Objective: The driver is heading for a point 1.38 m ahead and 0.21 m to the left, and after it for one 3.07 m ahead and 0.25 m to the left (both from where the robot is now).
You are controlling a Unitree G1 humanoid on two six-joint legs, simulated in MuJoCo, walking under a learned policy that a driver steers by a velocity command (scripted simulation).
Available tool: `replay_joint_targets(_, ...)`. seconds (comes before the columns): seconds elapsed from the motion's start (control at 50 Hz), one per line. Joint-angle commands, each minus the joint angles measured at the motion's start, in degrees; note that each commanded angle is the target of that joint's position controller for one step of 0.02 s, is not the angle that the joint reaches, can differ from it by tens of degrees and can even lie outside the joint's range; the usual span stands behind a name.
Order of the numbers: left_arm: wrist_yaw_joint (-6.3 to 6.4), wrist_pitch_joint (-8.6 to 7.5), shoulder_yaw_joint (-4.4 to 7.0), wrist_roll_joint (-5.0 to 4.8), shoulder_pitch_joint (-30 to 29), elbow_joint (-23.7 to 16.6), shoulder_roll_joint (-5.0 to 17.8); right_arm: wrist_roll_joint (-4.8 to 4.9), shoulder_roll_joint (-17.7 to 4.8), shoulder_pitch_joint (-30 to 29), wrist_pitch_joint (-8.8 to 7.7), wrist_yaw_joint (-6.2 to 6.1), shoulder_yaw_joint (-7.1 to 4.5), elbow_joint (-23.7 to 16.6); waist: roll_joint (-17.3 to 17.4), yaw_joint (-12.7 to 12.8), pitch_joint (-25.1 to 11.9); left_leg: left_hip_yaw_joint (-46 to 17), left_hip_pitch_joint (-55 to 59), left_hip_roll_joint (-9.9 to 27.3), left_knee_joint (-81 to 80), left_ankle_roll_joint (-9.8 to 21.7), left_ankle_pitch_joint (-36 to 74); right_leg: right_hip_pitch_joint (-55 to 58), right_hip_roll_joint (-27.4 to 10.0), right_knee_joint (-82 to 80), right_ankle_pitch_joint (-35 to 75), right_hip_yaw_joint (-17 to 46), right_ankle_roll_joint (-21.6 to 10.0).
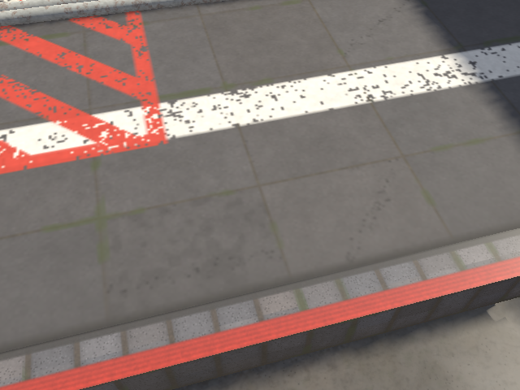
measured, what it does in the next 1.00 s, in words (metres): climbs: right foot 0.04 m lower, then left foot 0.16 m higher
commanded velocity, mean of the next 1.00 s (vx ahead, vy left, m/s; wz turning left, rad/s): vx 0.49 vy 0.00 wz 0.00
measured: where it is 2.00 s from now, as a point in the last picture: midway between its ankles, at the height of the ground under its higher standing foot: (270, 160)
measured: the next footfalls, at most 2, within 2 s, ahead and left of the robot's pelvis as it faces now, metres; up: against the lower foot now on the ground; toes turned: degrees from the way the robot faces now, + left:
right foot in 0.46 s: +0.40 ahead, -0.11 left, -0.04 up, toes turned -3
left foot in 0.92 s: +0.69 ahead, +0.06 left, +0.12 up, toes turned +6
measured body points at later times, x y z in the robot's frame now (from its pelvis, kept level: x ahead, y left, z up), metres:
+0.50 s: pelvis +0.29 -0.03 -0.02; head +0.32 -0.05 +0.42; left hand +0.44 +0.20 -0.14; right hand +0.24 -0.27 -0.18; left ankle +0.11 +0.08 -0.66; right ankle +0.36 -0.10 -0.77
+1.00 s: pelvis +0.57 +0.01 +0.03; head +0.59 +0.00 +0.48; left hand +0.52 +0.24 -0.12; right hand +0.76 -0.18 -0.08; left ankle +0.65 +0.06 -0.61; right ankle +0.41 -0.11 -0.58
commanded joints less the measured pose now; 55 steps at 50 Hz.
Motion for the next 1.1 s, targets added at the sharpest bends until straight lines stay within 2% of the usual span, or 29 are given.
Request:
replay_joint_targets(0.02,-0.51,-0.68,1.33,0.64,-2.54,-4.40,5.33,0.81,-5.68,9.19,-0.72,0.10,-1.41,1.46,1.40,-3.10,-2.58,-27.92,19.21,20.15,-21.88,9.37,-3.44,-23.90,-5.59,10.97,6.86,2.91,-1.25)
replay_joint_targets(0.06,-0.99,0.87,1.24,1.99,-2.25,-4.46,3.38,0.81,-2.89,10.55,-1.42,-0.40,-0.27,3.27,2.20,-0.49,-1.05,-20.63,12.78,16.81,-23.72,7.25,4.36,-18.61,-7.02,5.67,7.27,2.65,-0.01)
replay_joint_targets(0.12,-1.66,2.04,1.47,2.25,-6.31,-6.26,3.24,1.15,-5.25,14.28,-2.41,-0.96,-0.41,4.65,2.43,0.33,0.02,-15.62,13.38,15.20,-25.51,6.97,11.90,-20.90,-7.31,-0.80,9.77,0.40,1.56)
replay_joint_targets(0.3,-2.23,1.38,0.71,0.77,-26.50,-13.19,2.75,0.74,-5.26,20.22,-2.55,-1.25,0.22,6.57,4.22,-4.49,1.41,-7.47,18.51,11.01,-22.21,2.99,21.29,-18.87,-4.39,-27.89,31.81,-3.51,2.46)
replay_joint_targets(0.38,-0.77,1.60,1.31,1.27,-24.76,-13.31,4.57,-0.54,-5.99,21.77,-1.88,-2.28,-0.06,7.83,3.98,-3.85,1.50,-8.83,25.37,14.13,-14.45,3.53,29.56,-17.82,-3.70,-30.62,24.09,-2.26,0.17)
replay_joint_targets(0.42,0.18,1.02,2.56,1.77,-11.42,-9.03,6.17,-0.77,-7.55,18.80,-1.25,-2.64,-0.45,7.00,2.95,1.94,-4.01,-8.60,25.23,12.42,1.95,3.02,40.12,-5.48,-1.37,-35.30,21.58,-3.03,-1.65)
replay_joint_targets(0.44,0.45,0.37,3.22,2.17,0.35,-4.81,6.59,0.17,-6.93,16.70,-0.97,-2.54,-0.36,6.66,1.76,7.10,-7.15,-6.82,19.01,9.06,17.45,2.47,35.11,6.66,-2.26,-40.93,29.47,-4.38,-1.93)
replay_joint_targets(0.46,0.35,-0.40,4.26,2.77,8.19,-1.98,10.06,1.40,-3.06,15.90,-1.28,-2.44,0.24,5.99,-5.54,9.06,-11.13,-4.00,4.16,1.91,39.33,0.21,-2.17,20.18,-10.86,-37.84,48.12,1.23,-3.05)
replay_joint_targets(0.48,-0.64,-0.98,3.95,3.26,8.44,-2.46,12.28,3.17,2.32,22.73,-1.68,-2.98,1.00,5.28,-12.40,1.90,-13.85,-9.33,-12.46,-1.79,54.13,-1.21,-25.06,30.87,-21.82,-26.51,83.01,13.94,-3.79)
replay_joint_targets(0.5,-1.02,0.07,4.57,1.43,6.44,-3.30,13.09,3.99,0.19,26.42,-1.35,-3.20,0.59,6.52,-11.38,2.22,-19.34,-10.85,-17.12,-1.81,59.23,-1.01,-19.41,30.34,-25.15,-31.47,67.56,17.84,-10.45)
replay_joint_targets(0.52,-0.86,0.93,3.66,0.91,0.51,-4.69,8.34,2.07,-1.76,22.58,-0.55,-3.07,0.27,6.11,-7.21,0.72,-13.22,-8.02,-21.49,0.93,63.05,-1.50,-15.90,21.90,-22.81,-36.69,40.50,18.31,-12.13)
replay_joint_targets(0.54,-0.77,1.25,2.29,0.94,-2.70,-5.31,4.05,0.44,-2.50,18.01,-0.20,-2.26,-0.15,4.60,-3.11,-0.42,-7.48,-7.03,-23.49,3.05,62.29,-1.95,-12.54,13.89,-19.42,-40.91,23.12,16.51,-9.91)
replay_joint_targets(0.56,-0.41,1.35,1.41,1.31,-2.55,-4.73,2.30,-0.55,-1.24,14.81,0.36,-1.22,-0.12,3.22,-2.03,-1.36,-4.58,-7.09,-24.96,3.94,64.41,-2.24,-10.61,8.38,-17.63,-42.96,17.65,15.71,-8.66)
replay_joint_targets(0.6,0.15,0.86,0.81,0.70,1.12,-2.62,3.19,-0.90,2.81,11.16,2.36,-0.07,1.18,0.16,-2.39,-2.62,-0.61,-5.85,-29.85,5.36,70.28,-2.63,-10.84,-0.26,-16.55,-45.29,14.07,14.08,-8.15)
replay_joint_targets(0.64,-0.37,0.04,0.56,0.96,5.57,-0.38,3.58,-0.12,7.03,5.98,3.55,-1.27,2.88,-3.91,-4.37,-1.78,0.16,-3.47,-42.24,4.31,88.39,-1.56,-15.17,-1.29,-17.44,-46.56,10.98,14.90,-9.88)
replay_joint_targets(0.7,-0.94,-0.86,-1.02,0.92,6.61,0.92,2.65,0.15,7.84,-6.98,3.28,-3.16,5.09,-13.93,-3.46,-2.16,4.33,-6.41,-58.63,5.20,97.93,0.99,-19.14,-2.94,-17.71,-49.53,-0.27,13.97,-7.92)
replay_joint_targets(0.76,0.19,-0.23,-2.36,0.49,8.02,2.63,2.29,0.14,8.83,-13.92,2.95,-2.64,7.59,-21.48,0.66,-3.72,5.20,-2.43,-55.85,6.88,83.00,1.13,-16.36,-8.08,-12.35,-54.01,-0.44,8.25,-4.67)
replay_joint_targets(0.8,2.94,0.99,-2.35,-1.02,8.80,1.83,3.72,-0.28,7.32,-13.21,3.48,-1.48,8.12,-22.85,1.58,-3.63,2.73,0.98,-39.55,7.87,63.67,0.21,-12.92,-9.43,-11.97,-62.98,15.88,5.44,-7.11)
replay_joint_targets(0.82,2.99,1.06,-2.73,-1.87,9.02,0.89,2.69,0.37,7.33,-9.99,3.59,-1.12,8.04,-20.89,2.79,-3.67,-0.14,3.07,-28.95,7.67,54.51,0.82,-11.93,-7.36,-10.78,-63.09,31.01,0.72,-7.07)
replay_joint_targets(0.84,2.64,0.87,-2.59,-2.72,9.17,0.11,4.09,1.03,7.68,-6.32,4.05,-1.39,8.11,-18.94,0.92,-4.50,-5.39,6.25,-18.33,4.32,50.35,1.54,-10.61,-4.36,-9.86,-58.78,57.58,-3.62,-6.53)
replay_joint_targets(0.88,2.06,0.49,-0.81,-1.49,10.50,-1.42,10.11,2.43,3.79,2.73,4.10,-1.85,6.40,-16.20,-7.96,-8.61,-14.80,7.07,-7.30,-1.00,41.24,2.59,-17.08,8.06,-13.57,-42.59,100.19,-3.53,-7.13)
replay_joint_targets(0.9,1.52,0.64,0.31,-1.13,10.12,-1.63,11.96,2.25,1.89,8.01,3.46,-1.71,5.22,-14.91,-11.82,-11.61,-18.50,3.60,-4.20,-2.10,34.90,4.07,-19.84,14.52,-15.90,-31.59,106.81,-2.45,-6.26)
replay_joint_targets(0.92,0.68,0.24,1.32,-0.89,9.12,-2.58,12.19,0.58,-1.77,14.80,2.85,-1.48,3.59,-13.24,-11.98,-14.65,-22.99,-4.93,4.51,-0.24,29.42,6.51,-21.76,12.75,-15.27,-17.31,103.12,-3.28,-5.33)
replay_joint_targets(0.94,-1.05,-0.54,1.20,-2.29,10.12,-6.54,7.68,-0.56,-8.23,20.33,2.68,-1.69,1.38,-10.27,3.79,-13.66,-25.78,-35.34,16.54,14.06,13.01,12.90,-28.26,-6.97,-6.86,3.92,74.86,-2.50,-2.48)
replay_joint_targets(0.96,-3.06,-1.01,2.58,0.61,5.02,-8.59,6.75,0.55,-12.25,19.10,4.24,-1.95,-0.72,-8.65,15.64,-12.61,-24.41,-65.47,17.23,19.27,-14.19,16.32,-28.41,-20.95,6.39,31.11,15.34,0.74,-0.18)
replay_joint_targets(0.98,-3.26,-0.83,2.17,2.13,5.13,-12.06,2.15,1.31,-10.72,10.23,3.46,-1.22,-0.74,-8.61,9.25,-5.53,-16.65,-62.46,10.94,22.76,-14.37,14.20,-30.80,-30.55,3.15,44.83,13.24,8.89,-0.50)
replay_joint_targets(1.02,-0.97,0.69,1.33,1.93,-4.03,-17.76,-0.33,0.05,-1.86,6.99,0.90,-0.53,0.70,-3.98,-3.14,-1.41,0.52,-42.51,-6.34,19.95,-9.64,7.72,-27.09,-36.89,-1.50,44.34,14.15,5.46,-2.78)
replay_joint_targets(1.04,0.03,1.48,0.70,1.42,-4.27,-19.22,-2.02,-1.02,3.65,7.93,-0.09,-0.27,2.04,-1.04,-2.68,1.03,1.46,-34.38,-9.29,17.19,-8.05,5.44,-18.96,-37.82,-1.54,45.50,12.47,6.40,-3.69)
replay_joint_targets(1.1,0.87,3.44,-0.64,0.87,-3.27,-20.60,-4.44,-0.61,4.01,12.23,-1.65,0.31,1.81,4.77,3.30,4.46,1.14,-17.71,-4.97,11.91,-9.80,0.46,-4.14,-44.38,-0.18,43.31,11.05,9.25,-4.46)
Over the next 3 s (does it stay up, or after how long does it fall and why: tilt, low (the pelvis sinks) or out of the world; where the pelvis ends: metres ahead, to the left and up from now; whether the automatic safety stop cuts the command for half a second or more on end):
stays up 1.16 0.03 0.13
